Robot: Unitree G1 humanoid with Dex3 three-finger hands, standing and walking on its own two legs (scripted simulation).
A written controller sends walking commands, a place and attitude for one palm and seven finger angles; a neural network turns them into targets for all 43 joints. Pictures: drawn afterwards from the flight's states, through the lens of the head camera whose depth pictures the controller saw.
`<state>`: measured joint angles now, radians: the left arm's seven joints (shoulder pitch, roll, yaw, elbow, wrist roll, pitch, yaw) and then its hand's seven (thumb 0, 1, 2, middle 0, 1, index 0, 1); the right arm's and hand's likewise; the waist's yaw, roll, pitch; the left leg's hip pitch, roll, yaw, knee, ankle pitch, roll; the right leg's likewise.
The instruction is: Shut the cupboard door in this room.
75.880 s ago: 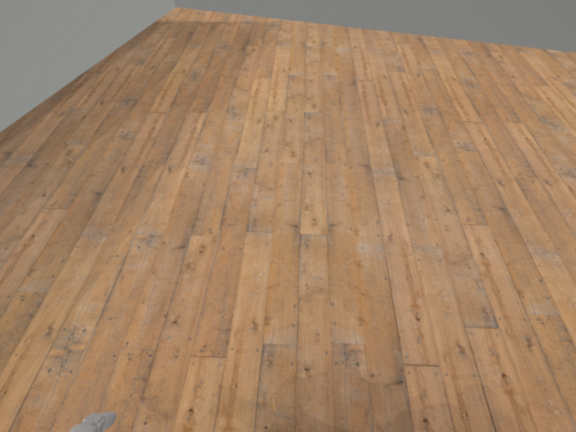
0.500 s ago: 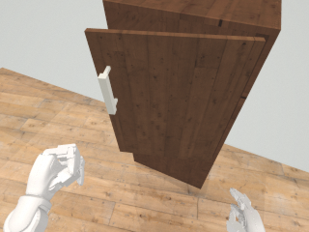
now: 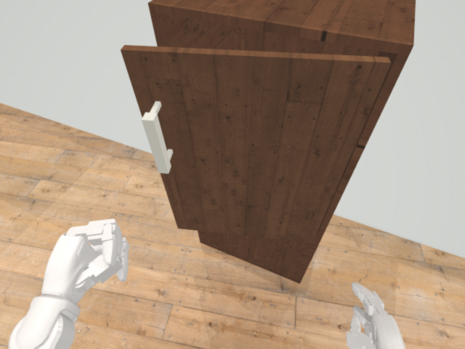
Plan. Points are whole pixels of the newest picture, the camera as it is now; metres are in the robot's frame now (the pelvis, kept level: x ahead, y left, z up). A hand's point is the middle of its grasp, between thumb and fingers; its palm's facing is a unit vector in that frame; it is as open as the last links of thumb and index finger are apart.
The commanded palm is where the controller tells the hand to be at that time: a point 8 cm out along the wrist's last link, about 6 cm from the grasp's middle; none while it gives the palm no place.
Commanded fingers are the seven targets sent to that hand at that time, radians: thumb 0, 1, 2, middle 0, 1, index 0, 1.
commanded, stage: bring the fist close to the handle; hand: left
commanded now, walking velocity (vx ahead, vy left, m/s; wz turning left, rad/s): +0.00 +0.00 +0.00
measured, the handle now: (160, 138) +0.49 +0.19 +0.09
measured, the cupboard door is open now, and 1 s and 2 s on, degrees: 17 17 13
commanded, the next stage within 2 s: push the door shut along its arc in 1.38 s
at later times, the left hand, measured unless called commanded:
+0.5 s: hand (142, 212) +0.31 +0.17 +0.09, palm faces -0.05 -1.00 -0.03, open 3.1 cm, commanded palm +0.29 +0.22 +0.09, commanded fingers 0.00 0.90 0.90 -1.30 -1.50 -1.30 -1.50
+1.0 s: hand (158, 176) +0.38 +0.17 +0.09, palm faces -0.05 -1.00 -0.01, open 3.1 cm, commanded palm +0.36 +0.22 +0.09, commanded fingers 0.00 0.90 0.90 -1.30 -1.50 -1.30 -1.50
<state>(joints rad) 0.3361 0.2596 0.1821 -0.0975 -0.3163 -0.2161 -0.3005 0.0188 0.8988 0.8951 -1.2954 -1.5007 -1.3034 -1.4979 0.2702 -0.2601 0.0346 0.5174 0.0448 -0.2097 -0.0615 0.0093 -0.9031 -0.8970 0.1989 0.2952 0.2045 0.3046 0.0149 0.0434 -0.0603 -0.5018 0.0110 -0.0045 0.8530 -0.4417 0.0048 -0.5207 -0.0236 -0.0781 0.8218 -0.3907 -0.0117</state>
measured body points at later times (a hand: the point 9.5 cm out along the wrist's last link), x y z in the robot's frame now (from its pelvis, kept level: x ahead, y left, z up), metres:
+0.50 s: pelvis +0.00 +0.00 +0.00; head +0.03 -0.02 +0.45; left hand +0.30 +0.23 +0.10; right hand +0.15 -0.24 -0.09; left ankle +0.00 +0.11 -0.70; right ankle +0.02 -0.11 -0.70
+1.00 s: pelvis +0.00 +0.00 +0.00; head +0.05 -0.01 +0.45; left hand +0.38 +0.22 +0.09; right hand +0.12 -0.26 -0.10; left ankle +0.00 +0.11 -0.70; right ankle +0.02 -0.11 -0.70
